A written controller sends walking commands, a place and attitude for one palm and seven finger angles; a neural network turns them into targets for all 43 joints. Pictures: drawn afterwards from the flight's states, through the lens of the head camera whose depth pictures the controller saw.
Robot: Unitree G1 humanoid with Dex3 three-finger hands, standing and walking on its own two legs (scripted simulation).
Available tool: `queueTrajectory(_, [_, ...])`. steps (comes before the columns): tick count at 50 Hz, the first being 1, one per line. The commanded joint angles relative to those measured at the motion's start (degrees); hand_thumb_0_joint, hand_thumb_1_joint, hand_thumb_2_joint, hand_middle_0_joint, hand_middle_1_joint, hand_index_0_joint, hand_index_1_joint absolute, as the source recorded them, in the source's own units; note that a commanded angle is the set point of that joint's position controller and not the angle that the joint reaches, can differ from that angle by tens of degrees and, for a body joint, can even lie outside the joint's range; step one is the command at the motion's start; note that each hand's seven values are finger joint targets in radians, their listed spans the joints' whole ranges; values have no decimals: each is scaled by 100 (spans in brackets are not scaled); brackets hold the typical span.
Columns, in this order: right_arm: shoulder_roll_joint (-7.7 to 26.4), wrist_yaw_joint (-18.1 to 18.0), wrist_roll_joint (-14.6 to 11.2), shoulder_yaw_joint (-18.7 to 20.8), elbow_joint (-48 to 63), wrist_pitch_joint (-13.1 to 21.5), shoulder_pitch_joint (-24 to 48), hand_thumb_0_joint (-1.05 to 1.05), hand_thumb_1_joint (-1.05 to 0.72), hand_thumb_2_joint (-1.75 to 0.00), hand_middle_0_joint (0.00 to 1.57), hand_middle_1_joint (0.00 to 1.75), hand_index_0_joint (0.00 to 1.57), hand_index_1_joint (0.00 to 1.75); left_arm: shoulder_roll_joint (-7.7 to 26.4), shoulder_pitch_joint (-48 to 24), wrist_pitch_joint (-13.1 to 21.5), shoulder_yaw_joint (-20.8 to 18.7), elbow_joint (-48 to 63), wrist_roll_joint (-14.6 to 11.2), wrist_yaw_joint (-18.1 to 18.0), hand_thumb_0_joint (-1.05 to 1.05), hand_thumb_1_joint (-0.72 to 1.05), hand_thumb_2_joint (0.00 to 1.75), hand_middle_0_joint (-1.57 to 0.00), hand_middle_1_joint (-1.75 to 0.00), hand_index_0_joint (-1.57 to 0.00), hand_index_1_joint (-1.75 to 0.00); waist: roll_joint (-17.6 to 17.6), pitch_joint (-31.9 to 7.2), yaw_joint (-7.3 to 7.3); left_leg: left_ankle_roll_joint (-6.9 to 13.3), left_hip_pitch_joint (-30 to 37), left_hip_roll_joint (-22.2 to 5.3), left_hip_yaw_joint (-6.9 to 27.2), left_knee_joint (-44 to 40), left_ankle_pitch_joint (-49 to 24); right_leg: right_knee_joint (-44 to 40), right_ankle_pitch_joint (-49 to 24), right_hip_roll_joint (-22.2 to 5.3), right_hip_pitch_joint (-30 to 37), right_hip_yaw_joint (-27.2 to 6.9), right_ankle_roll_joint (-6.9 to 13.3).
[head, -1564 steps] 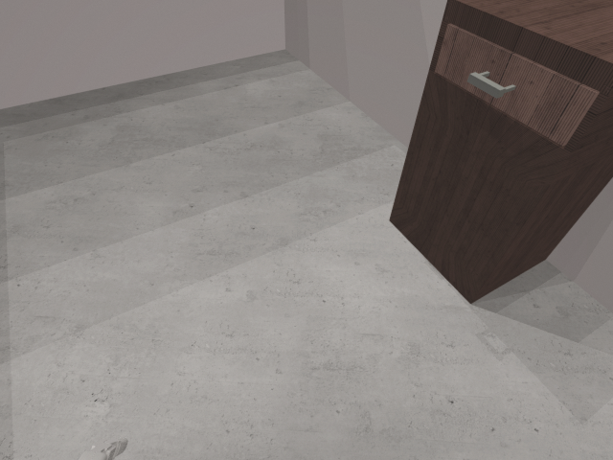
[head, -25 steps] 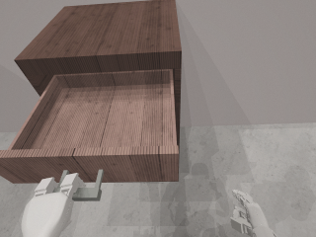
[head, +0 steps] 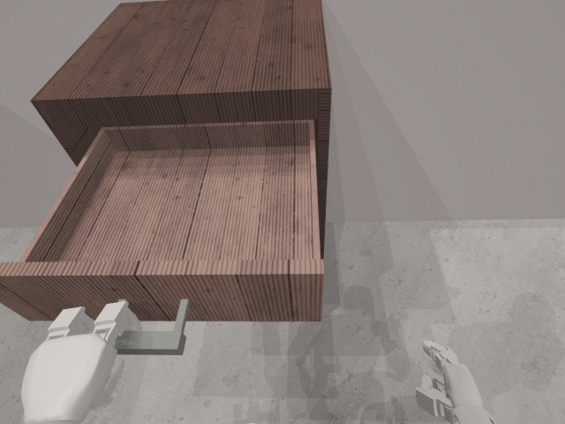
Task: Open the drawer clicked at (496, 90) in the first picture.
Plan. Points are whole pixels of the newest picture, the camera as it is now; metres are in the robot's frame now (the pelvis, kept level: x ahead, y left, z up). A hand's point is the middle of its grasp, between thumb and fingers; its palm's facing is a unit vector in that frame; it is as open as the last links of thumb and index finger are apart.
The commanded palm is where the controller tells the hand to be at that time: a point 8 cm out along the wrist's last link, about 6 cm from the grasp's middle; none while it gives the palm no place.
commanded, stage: open the thumb to release the handle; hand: left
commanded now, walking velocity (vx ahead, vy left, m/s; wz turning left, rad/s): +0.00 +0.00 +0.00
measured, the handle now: (147, 325) +0.23 +0.21 +0.05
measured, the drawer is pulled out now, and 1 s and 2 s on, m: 0.30 0.30 0.30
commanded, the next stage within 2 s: lift the hand off the handle in 0.24 s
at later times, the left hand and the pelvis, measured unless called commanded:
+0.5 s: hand (113, 371) +0.17 +0.24 +0.03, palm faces +0.04 -0.12 -0.99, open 13.5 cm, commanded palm +0.15 +0.25 +0.08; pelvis -0.01 +0.00 +0.00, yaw +1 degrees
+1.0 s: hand (94, 351) +0.18 +0.25 +0.07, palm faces +0.07 -0.12 -0.99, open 13.4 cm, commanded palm +0.16 +0.25 +0.13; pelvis +0.00 +0.01 +0.01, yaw +1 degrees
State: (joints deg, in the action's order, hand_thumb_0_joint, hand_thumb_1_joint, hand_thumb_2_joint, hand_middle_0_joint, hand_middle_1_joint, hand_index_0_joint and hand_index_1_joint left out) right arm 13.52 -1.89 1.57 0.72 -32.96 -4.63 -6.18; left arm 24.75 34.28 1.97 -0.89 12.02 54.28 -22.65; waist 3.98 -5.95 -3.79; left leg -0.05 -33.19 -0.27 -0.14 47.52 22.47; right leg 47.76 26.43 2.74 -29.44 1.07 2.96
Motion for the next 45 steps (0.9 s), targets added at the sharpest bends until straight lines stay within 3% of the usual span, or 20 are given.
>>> queueTrajectory(1, [533,-47,-2,183,912,242,751,0,-90,-90,20,30,20,30,1137,-300,-151,-1266,914,92,-395,0,-8,48,-33,-124,-33,-124,-314,-903,-120,151,849,239,6,-492,-1116,-904,-2234,-129,168,-295,-134])
queueTrajectory(4, [521,-55,-23,209,878,238,740,0,-90,-90,20,30,20,30,1122,-219,-157,-1266,879,85,-385,0,-29,39,-32,-122,-32,-122,-176,-998,-161,158,906,257,-30,-465,-1208,-908,-2405,-138,234,-330,-133])
queueTrajectory(7, [526,-52,-40,197,884,212,756,0,-90,-90,20,30,20,30,1042,-406,-196,-1127,917,38,-346,0,-50,30,-30,-120,-30,-120,-194,-956,-94,159,931,246,-21,-488,-1123,-943,-2230,-138,187,-284,-152])
queueTrajectory(9, [523,-87,-62,191,863,212,777,0,-90,-90,20,30,20,30,1115,-497,-206,-1197,740,26,-318,0,-50,30,-30,-120,-30,-120,-254,-747,-86,165,836,258,-7,-501,-992,-1032,-2093,-129,127,-327,-163])
queueTrajectory(12, [518,-126,-60,162,853,213,787,0,-90,-90,20,30,20,30,1320,-654,-206,-1354,636,49,-297,0,-50,30,-30,-120,-30,-120,-359,-773,-134,164,791,269,3,-542,-921,-1073,-2041,-156,236,-391,-167])
queueTrajectory(14, [515,-117,-60,170,859,215,777,0,-90,-90,20,30,20,30,1219,-734,-191,-1228,735,73,-285,0,-50,30,-30,-120,-30,-120,-154,-868,-116,157,896,266,-4,-552,-985,-1049,-2031,-140,207,-346,-153])
queueTrajectory(16, [512,-121,-78,166,860,215,770,0,-90,-90,20,30,20,30,1210,-600,-219,-1266,615,19,-260,0,-50,30,-30,-120,-30,-120,-219,-841,-112,157,897,256,-3,-562,-1001,-1094,-2045,-133,249,-310,-151])
queueTrajectory(17, [470,-26,-36,154,867,260,732,0,-90,-90,20,30,20,30,-42,-503,-269,30,281,-21,-169,0,-50,30,-30,-120,-30,-120,-460,-544,109,169,794,256,-1,-503,-911,-1028,-1967,-143,-50,-151,-210])
queueTrajectory(19, [538,-3,-90,231,878,309,647,0,-90,-90,20,30,20,30,321,-820,-170,-220,521,-42,-97,0,-50,30,-30,-120,-30,-120,-438,-629,85,172,831,203,43,-538,-794,-1060,-1623,-110,-110,-131,-194])
queueTrajectory(20, [547,-36,-55,215,861,289,677,0,-90,-90,20,30,20,30,686,-954,-192,-499,534,50,-149,0,-50,30,-30,-120,-30,-120,-519,-747,26,177,805,229,25,-531,-735,-1098,-1539,-120,-51,-226,-196])
queueTrajectory(22, [520,-59,8,168,902,280,726,0,-90,-90,20,30,20,30,998,-1145,-205,-708,736,284,-236,0,-50,30,-30,-120,-30,-120,-432,-974,-93,168,801,275,2,-526,-761,-1079,-1633,-187,97,-356,-167])
queueTrajectory(25, [483,-52,11,145,846,250,735,0,-90,-90,20,30,20,30,817,-1262,-294,-505,506,451,-247,0,-50,30,-30,-120,-30,-120,-241,-837,-56,164,815,269,-17,-505,-762,-1066,-1583,-170,-40,-319,-141])
queueTrajectory(30, [508,-97,-84,152,862,248,728,0,-90,-90,20,30,20,30,695,-1212,-473,-386,381,145,-14,0,-50,30,-30,-120,-30,-120,-321,-855,-22,177,836,264,-2,-571,-891,-1124,-1910,-154,244,-320,-182])
queueTrajectory(31, [514,-117,-96,151,854,244,740,0,-90,-90,20,30,20,30,810,-1172,-488,-524,320,98,27,0,-50,30,-30,-120,-30,-120,-523,-869,-14,181,825,249,0,-567,-939,-1157,-2070,-159,329,-351,-196])
queueTrajectory(36, [509,-140,-84,119,895,261,790,0,-90,-90,20,30,20,30,1112,-1282,-369,-775,878,66,33,0,-50,30,-30,-120,-30,-120,-221,-914,-96,174,1082,237,13,-701,-1062,-1221,-1984,-174,402,-323,-158])
queueTrajectory(37, [486,-132,-75,107,936,269,803,0,-90,-90,20,30,20,30,1122,-1177,-341,-793,1035,67,19,0,-50,30,-30,-120,-30,-120,-176,-923,-141,177,1123,250,5,-714,-1064,-1219,-1918,-172,402,-315,-156])
queueTrajectory(39, [473,-92,-68,119,940,291,796,0,-90,-90,20,30,20,30,921,-1235,-295,-603,1244,62,13,0,-50,30,-30,-120,-30,-120,17,-889,-93,173,1287,222,9,-752,-1137,-1239,-1784,-144,280,-219,-132])
queueTrajectory(41, [484,-65,-78,119,957,301,802,0,-90,-90,20,30,20,30,982,-1101,-311,-716,1304,9,14,0,-50,30,-30,-120,-30,-120,-64,-839,-85,162,1335,184,46,-797,-1186,-1274,-1721,-120,286,-167,-110])
queueTrajectory(43, [487,-36,-92,112,972,306,818,0,-90,-90,20,30,20,30,746,-1258,-366,-419,1434,-12,69,0,-50,30,-30,-120,-30,-120,-56,-724,-25,171,1391,169,50,-866,-1134,-1305,-1580,-120,208,-88,-132])
queueTrajectory(45, [506,-32,-108,110,967,303,838,0,-90,-90,20,30,20,30,787,-1354,-466,-443,1344,-8,144,0,-50,30,-30,-120,-30,-120,-216,-601,-31,161,1383,148,71,-970,-1033,-1383,-1421,-111,204,-71,-152])
